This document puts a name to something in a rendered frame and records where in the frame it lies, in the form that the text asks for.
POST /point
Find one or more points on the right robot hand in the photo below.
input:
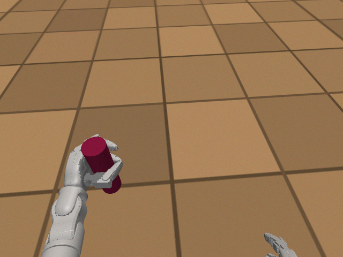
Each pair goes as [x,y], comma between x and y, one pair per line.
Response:
[279,245]

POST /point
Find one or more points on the left robot hand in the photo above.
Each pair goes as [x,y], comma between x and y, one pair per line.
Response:
[79,173]

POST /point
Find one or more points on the can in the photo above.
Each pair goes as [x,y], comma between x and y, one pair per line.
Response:
[98,157]

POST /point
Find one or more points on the left robot arm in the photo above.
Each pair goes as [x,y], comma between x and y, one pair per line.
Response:
[66,235]

